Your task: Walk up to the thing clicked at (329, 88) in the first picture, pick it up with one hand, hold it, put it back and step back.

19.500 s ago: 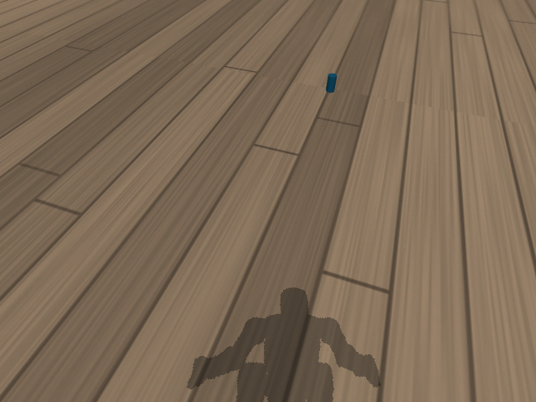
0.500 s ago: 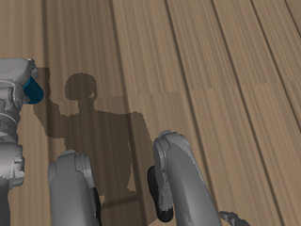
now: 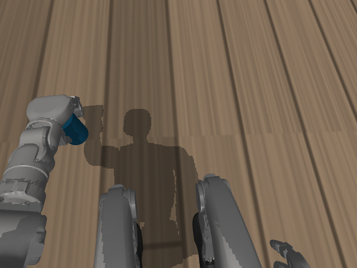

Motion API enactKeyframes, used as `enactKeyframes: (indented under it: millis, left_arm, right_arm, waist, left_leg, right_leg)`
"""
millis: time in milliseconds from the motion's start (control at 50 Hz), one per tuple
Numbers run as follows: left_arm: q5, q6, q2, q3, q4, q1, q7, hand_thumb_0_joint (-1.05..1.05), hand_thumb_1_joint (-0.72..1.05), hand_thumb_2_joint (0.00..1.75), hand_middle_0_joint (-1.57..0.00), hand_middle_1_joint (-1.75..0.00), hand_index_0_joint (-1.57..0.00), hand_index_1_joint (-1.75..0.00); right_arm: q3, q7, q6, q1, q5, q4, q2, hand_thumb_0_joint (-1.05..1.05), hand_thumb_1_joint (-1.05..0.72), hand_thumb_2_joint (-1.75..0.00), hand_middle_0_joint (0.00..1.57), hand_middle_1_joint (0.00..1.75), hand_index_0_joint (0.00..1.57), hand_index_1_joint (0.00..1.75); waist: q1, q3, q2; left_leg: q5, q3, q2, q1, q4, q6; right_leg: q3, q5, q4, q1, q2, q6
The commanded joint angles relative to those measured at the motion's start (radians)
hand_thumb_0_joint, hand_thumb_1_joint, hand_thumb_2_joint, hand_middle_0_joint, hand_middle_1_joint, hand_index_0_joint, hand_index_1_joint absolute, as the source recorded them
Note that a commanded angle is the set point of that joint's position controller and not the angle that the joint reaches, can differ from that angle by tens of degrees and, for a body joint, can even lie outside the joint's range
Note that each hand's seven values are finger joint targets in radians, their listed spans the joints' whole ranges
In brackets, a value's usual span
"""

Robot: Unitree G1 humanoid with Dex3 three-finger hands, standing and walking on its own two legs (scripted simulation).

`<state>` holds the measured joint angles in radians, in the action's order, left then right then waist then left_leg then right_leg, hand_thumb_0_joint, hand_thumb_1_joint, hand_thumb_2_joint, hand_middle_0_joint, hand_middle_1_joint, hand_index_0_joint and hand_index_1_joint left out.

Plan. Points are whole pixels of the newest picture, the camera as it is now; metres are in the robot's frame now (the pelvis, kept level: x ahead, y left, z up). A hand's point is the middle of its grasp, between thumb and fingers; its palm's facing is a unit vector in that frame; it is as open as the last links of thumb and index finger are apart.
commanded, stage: lift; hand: left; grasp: from above
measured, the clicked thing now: (68, 126) +0.47 +0.25 -0.13
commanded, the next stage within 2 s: hold in 1.08 s
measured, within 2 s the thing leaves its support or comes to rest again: neither
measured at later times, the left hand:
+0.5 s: hand (5, 124) +0.38 +0.24 +0.11, palm faces -0.42 -0.09 -0.90, open 8.8 cm
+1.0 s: hand out of the picture +0.39 +0.24 +0.20, palm faces -0.43 -0.09 -0.90, open 8.8 cm
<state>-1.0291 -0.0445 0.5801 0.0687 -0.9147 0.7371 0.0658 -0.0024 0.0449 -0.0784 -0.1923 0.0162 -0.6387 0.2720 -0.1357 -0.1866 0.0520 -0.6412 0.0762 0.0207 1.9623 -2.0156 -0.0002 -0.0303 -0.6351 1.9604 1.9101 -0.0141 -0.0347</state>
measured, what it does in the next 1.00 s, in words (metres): rises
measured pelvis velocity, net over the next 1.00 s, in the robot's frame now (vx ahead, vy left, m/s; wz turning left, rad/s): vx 0.06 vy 0.00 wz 0.03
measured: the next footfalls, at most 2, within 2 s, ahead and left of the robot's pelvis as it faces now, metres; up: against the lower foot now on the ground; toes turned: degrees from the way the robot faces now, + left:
none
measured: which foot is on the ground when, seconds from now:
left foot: down 0.00-1.00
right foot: down 0.00-1.00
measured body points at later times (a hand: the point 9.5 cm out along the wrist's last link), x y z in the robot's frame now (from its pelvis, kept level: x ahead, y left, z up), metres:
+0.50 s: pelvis +0.02 +0.00 +0.18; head +0.11 +0.01 +0.62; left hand +0.40 +0.25 +0.16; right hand +0.13 -0.26 +0.06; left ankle +0.09 +0.12 -0.42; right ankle +0.10 -0.14 -0.42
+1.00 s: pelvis +0.06 +0.00 +0.27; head +0.12 +0.00 +0.72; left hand +0.41 +0.24 +0.25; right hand +0.15 -0.26 +0.15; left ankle +0.09 +0.12 -0.42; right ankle +0.10 -0.14 -0.42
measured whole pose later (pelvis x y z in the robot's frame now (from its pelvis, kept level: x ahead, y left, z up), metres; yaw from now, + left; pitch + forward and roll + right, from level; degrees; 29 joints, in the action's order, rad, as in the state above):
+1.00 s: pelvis +0.06 +0.00 +0.27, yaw +2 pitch +12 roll -1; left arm -0.98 0.04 0.39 0.18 -0.83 0.36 0.13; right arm 0.04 -0.05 -0.01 -0.27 -0.04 -0.73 0.24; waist -0.07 -0.10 0.03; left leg -0.41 -0.02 0.03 0.72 -0.92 0.00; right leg 0.01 -0.39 0.88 0.70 -0.02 -0.03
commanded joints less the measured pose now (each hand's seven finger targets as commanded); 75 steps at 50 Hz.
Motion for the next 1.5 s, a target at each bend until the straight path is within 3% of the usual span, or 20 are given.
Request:
enactKeyframes:
  millis: [0, 20, 100, 160, 240, 280, 300, 380, 480, 600, 720, 860, 980, 1020, 1100, 1220, 1300, 1400, 1460, 1480]
  left_arm:
    - [0.026, 0.029, 0.209, -0.053, 0.249, 0.274, 0.026, 0.00, 0.56, 0.84, -0.91, -0.86, -0.94, -0.83]
    - [0.025, 0.034, 0.227, -0.063, 0.271, 0.260, 0.025, 0.00, 0.57, 0.85, -0.91, -0.86, -0.94, -0.84]
    - [0.043, 0.047, 0.179, -0.032, 0.308, 0.207, 0.014, 0.00, 0.62, 0.82, -0.96, -0.84, -0.99, -0.82]
    - [0.054, 0.053, 0.182, -0.042, 0.329, 0.135, 0.018, 0.00, 0.58, 0.81, -0.93, -0.84, -0.96, -0.81]
    - [0.049, 0.057, 0.138, -0.023, 0.368, 0.092, 0.031, 0.00, 0.57, 0.81, -0.94, -0.79, -0.96, -0.78]
    - [0.044, 0.063, 0.139, -0.025, 0.362, 0.078, 0.040, 0.00, 0.57, 0.82, -0.94, -0.82, -0.95, -0.80]
    - [0.047, 0.065, 0.103, -0.003, 0.335, 0.060, 0.040, 0.00, 0.57, 0.84, -0.95, -0.81, -0.96, -0.80]
    - [0.053, 0.074, 0.060, 0.028, 0.313, 0.005, 0.046, 0.00, 0.58, 0.83, -0.95, -0.81, -0.96, -0.80]
    - [0.055, 0.073, 0.053, 0.034, 0.273, -0.053, 0.058, 0.00, 0.57, 0.78, -0.95, -0.79, -0.96, -0.77]
    - [0.034, 0.059, 0.049, 0.028, 0.293, 0.002, 0.093, 0.00, 0.55, 0.79, -0.92, -0.80, -0.94, -0.78]
    - [0.033, 0.079, 0.028, 0.034, 0.231, -0.055, 0.116, 0.00, 0.58, 0.85, -0.95, -0.81, -0.96, -0.80]
    - [0.053, 0.087, -0.005, 0.054, 0.221, -0.085, 0.097, 0.00, 0.59, 0.85, -0.97, -0.80, -0.98, -0.79]
    - [0.041, 0.075, 0.012, 0.042, 0.273, -0.079, 0.090, 0.00, 0.60, 0.85, -0.97, -0.80, -0.98, -0.79]
    - [0.038, 0.071, 0.005, 0.044, 0.277, -0.076, 0.091, 0.00, 0.57, 0.86, -0.95, -0.81, -0.96, -0.80]
    - [0.032, 0.067, 0.001, 0.041, 0.278, -0.102, 0.097, 0.00, 0.57, 0.89, -0.95, -0.81, -0.96, -0.81]
    - [0.035, 0.070, 0.010, 0.044, 0.321, -0.097, 0.080, 0.00, 0.59, 0.86, -0.95, -0.81, -0.97, -0.80]
    - [0.026, 0.062, 0.014, 0.051, 0.307, -0.126, 0.038, 0.00, 0.56, 0.84, -0.93, -0.80, -0.95, -0.79]
    - [0.043, 0.051, 0.003, 0.052, 0.335, -0.145, 0.004, 0.00, 0.59, 0.84, -0.95, -0.83, -0.97, -0.81]
    - [0.036, 0.054, 0.009, 0.048, 0.350, -0.159, -0.007, 0.00, 0.60, 0.85, -0.96, -0.82, -0.98, -0.80]
    - [0.039, 0.049, 0.030, 0.037, 0.409, -0.131, -0.009, 0.00, 0.60, 0.85, -0.96, -0.82, -0.98, -0.80]
  right_arm:
    - [0.082, -0.033, 0.018, -0.143, -0.016, 0.051, 0.181, 0.00, -0.91, -0.91, 0.20, 0.30, 0.20, 0.30]
    - [0.081, -0.039, 0.017, -0.133, -0.019, 0.054, 0.177, 0.00, -0.91, -0.91, 0.20, 0.30, 0.20, 0.30]
    - [0.081, -0.055, 0.025, -0.101, -0.025, 0.045, 0.153, 0.00, -0.92, -0.91, 0.20, 0.30, 0.20, 0.30]
    - [0.080, -0.066, 0.032, -0.079, -0.032, 0.050, 0.142, 0.00, -0.92, -0.91, 0.20, 0.30, 0.20, 0.30]
    - [0.075, -0.080, 0.044, -0.065, -0.043, 0.040, 0.135, 0.00, -0.92, -0.91, 0.20, 0.30, 0.20, 0.30]
    - [0.075, -0.088, 0.050, -0.061, -0.045, 0.034, 0.133, 0.00, -0.92, -0.91, 0.20, 0.30, 0.20, 0.30]
    - [0.072, -0.091, 0.053, -0.056, -0.047, 0.031, 0.124, 0.00, -0.92, -0.91, 0.20, 0.30, 0.20, 0.30]
    - [0.070, -0.101, 0.070, -0.045, -0.052, 0.030, 0.117, 0.00, -0.92, -0.91, 0.20, 0.30, 0.20, 0.30]
    - [0.070, -0.112, 0.093, -0.045, -0.059, 0.028, 0.112, 0.00, -0.92, -0.91, 0.20, 0.30, 0.20, 0.30]
    - [0.074, -0.119, 0.111, -0.071, -0.056, 0.010, 0.110, 0.00, -0.92, -0.91, 0.20, 0.30, 0.20, 0.30]
    - [0.080, -0.113, 0.110, -0.094, -0.057, -0.012, 0.105, 0.00, -0.91, -0.91, 0.20, 0.30, 0.20, 0.30]
    - [0.090, -0.105, 0.106, -0.087, -0.058, 0.005, 0.113, 0.00, -0.91, -0.91, 0.20, 0.30, 0.20, 0.30]
    - [0.094, -0.104, 0.105, -0.095, -0.060, 0.008, 0.114, 0.00, -0.91, -0.90, 0.20, 0.30, 0.20, 0.30]
    - [0.095, -0.103, 0.102, -0.099, -0.061, 0.006, 0.115, 0.00, -0.91, -0.90, 0.20, 0.30, 0.20, 0.30]
    - [0.098, -0.102, 0.101, -0.088, -0.062, 0.004, 0.114, 0.00, -0.91, -0.90, 0.20, 0.30, 0.20, 0.30]
    - [0.103, -0.098, 0.095, -0.068, -0.064, 0.005, 0.120, 0.00, -0.91, -0.90, 0.20, 0.30, 0.20, 0.30]
    - [0.103, -0.100, 0.092, -0.065, -0.067, 0.008, 0.123, 0.00, -0.91, -0.90, 0.20, 0.30, 0.20, 0.30]
    - [0.099, -0.100, 0.085, -0.043, -0.070, 0.034, 0.122, 0.00, -0.91, -0.90, 0.20, 0.30, 0.20, 0.30]
    - [0.097, -0.100, 0.080, -0.038, -0.072, 0.046, 0.121, 0.00, -0.91, -0.90, 0.20, 0.30, 0.20, 0.30]
    - [0.097, -0.101, 0.078, -0.031, -0.072, 0.050, 0.120, 0.00, -0.91, -0.90, 0.20, 0.30, 0.20, 0.30]
  waist:
    - [0.004, -0.646, 0.128]
    - [0.007, -0.634, 0.128]
    - [0.003, -0.569, 0.091]
    - [0.020, -0.536, 0.078]
    - [0.024, -0.476, 0.099]
    - [0.030, -0.453, 0.092]
    - [0.019, -0.407, 0.086]
    - [0.027, -0.335, 0.049]
    - [0.046, -0.265, 0.024]
    - [0.047, -0.289, 0.050]
    - [0.061, -0.254, -0.001]
    - [0.068, -0.201, -0.012]
    - [0.081, -0.220, -0.015]
    - [0.074, -0.201, -0.014]
    - [0.086, -0.196, -0.010]
    - [0.098, -0.194, 0.010]
    - [0.100, -0.175, -0.019]
    - [0.106, -0.148, -0.036]
    - [0.112, -0.141, -0.053]
    - [0.124, -0.166, -0.029]
  left_leg:
    - [0.121, -0.020, -0.019, -0.596, 0.370, -0.025]
    - [0.116, -0.021, -0.020, -0.605, 0.394, -0.025]
    - [0.113, -0.047, -0.022, -0.654, 0.463, -0.027]
    - [0.099, -0.048, -0.021, -0.733, 0.543, -0.025]
    - [0.095, -0.025, -0.011, -0.860, 0.666, -0.016]
    - [0.088, -0.017, -0.009, -0.917, 0.725, -0.012]
    - [0.086, -0.018, -0.008, -0.926, 0.747, -0.011]
    - [0.070, -0.008, -0.010, -0.996, 0.848, -0.008]
    - [0.089, -0.023, -0.013, -1.063, 0.946, -0.008]
    - [0.209, -0.041, -0.015, -1.221, 1.037, -0.004]
    - [0.332, -0.057, -0.022, -1.305, 1.110, -0.004]
    - [0.384, -0.070, -0.023, -1.411, 1.213, -0.002]
    - [0.496, -0.074, -0.025, -1.493, 1.261, -0.003]
    - [0.495, -0.080, -0.025, -1.512, 1.278, -0.003]
    - [0.520, -0.080, -0.024, -1.559, 1.315, 0.002]
    - [0.564, -0.084, -0.021, -1.623, 1.359, 0.008]
    - [0.613, -0.088, -0.025, -1.624, 1.368, 0.003]
    - [0.598, -0.096, -0.027, -1.640, 1.394, -0.001]
    - [0.621, -0.102, -0.030, -1.643, 1.395, -0.006]
    - [0.634, -0.103, -0.032, -1.661, 1.400, -0.004]
  right_leg:
    - [-0.041, 0.152, -0.330, -0.439, 0.043, 0.066]
    - [-0.037, 0.147, -0.355, -0.466, 0.040, 0.064]
    - [-0.014, 0.138, -0.469, -0.567, 0.044, 0.059]
    - [-0.005, 0.122, -0.544, -0.647, 0.044, 0.059]
    - [-0.011, 0.132, -0.617, -0.703, 0.044, 0.059]
    - [-0.009, 0.128, -0.664, -0.749, 0.046, 0.059]
    - [-0.006, 0.126, -0.691, -0.757, 0.047, 0.059]
    - [0.004, 0.111, -0.788, -0.839, 0.051, 0.059]
    - [0.020, 0.119, -0.904, -0.955, 0.049, 0.056]
    - [0.023, 0.230, -0.996, -1.083, 0.051, 0.055]
    - [0.031, 0.335, -1.090, -1.218, 0.051, 0.051]
    - [0.025, 0.384, -1.183, -1.306, 0.047, 0.047]
    - [0.029, 0.486, -1.231, -1.396, 0.046, 0.045]
    - [0.029, 0.485, -1.252, -1.403, 0.044, 0.044]
    - [0.028, 0.498, -1.278, -1.426, 0.047, 0.046]
    - [0.020, 0.524, -1.313, -1.474, 0.051, 0.048]
    - [0.026, 0.570, -1.326, -1.508, 0.053, 0.047]
    - [0.032, 0.563, -1.355, -1.534, 0.051, 0.045]
    - [0.035, 0.594, -1.362, -1.552, 0.048, 0.041]
    - [0.037, 0.604, -1.363, -1.572, 0.046, 0.041]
